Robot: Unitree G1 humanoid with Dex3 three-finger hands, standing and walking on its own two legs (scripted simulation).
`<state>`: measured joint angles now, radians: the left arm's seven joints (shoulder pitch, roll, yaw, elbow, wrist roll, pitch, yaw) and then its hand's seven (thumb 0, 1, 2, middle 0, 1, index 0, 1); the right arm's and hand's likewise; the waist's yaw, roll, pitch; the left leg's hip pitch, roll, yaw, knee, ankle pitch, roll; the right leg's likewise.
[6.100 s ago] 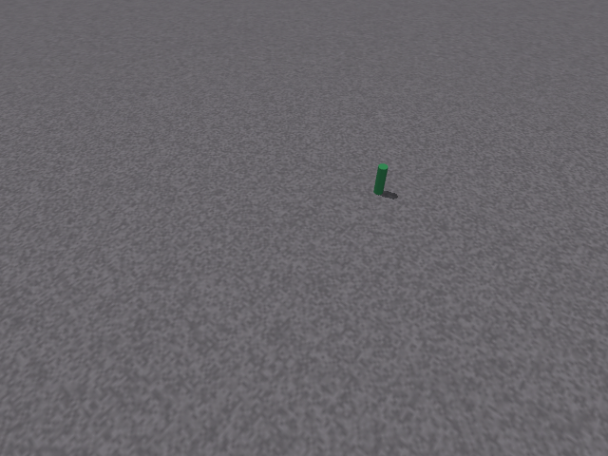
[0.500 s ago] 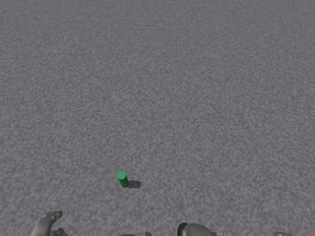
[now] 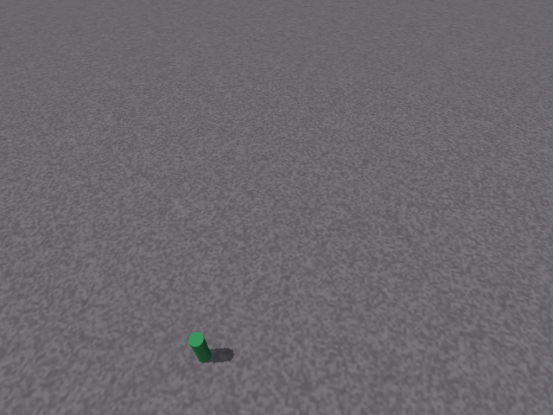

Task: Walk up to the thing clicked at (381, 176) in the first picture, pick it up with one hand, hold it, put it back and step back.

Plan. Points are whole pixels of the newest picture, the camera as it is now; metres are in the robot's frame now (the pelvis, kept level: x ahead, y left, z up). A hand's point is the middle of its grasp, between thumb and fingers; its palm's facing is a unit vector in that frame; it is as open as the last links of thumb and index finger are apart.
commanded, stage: walk up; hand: left
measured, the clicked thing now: (200, 348) +0.47 +0.26 -0.68
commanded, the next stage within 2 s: stand in 1.22 s
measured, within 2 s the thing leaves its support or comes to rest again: neither
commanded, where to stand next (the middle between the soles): +0.13 +0.03 m, yaw +2 degrees
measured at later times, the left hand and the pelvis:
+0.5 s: hand out of the picture +0.11 +0.27 -0.16, palm faces +0.02 -0.92 -0.38, open 7.4 cm; pelvis +0.01 +0.00 -0.01, yaw +1 degrees
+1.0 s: hand out of the picture +0.06 +0.28 -0.14, palm faces +0.03 -0.92 -0.40, open 7.4 cm; pelvis +0.00 +0.00 +0.00, yaw +2 degrees
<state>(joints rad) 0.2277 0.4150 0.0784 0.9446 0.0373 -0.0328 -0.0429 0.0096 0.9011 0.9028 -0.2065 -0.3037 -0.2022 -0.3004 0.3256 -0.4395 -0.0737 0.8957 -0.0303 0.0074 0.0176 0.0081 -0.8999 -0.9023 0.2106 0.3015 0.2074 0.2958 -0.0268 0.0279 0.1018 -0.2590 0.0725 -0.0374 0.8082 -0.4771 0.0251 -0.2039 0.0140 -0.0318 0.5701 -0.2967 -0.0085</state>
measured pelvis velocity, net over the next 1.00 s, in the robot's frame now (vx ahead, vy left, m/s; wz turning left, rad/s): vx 0.00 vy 0.00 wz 0.04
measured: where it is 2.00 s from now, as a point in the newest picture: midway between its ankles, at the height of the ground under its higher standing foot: outside the picture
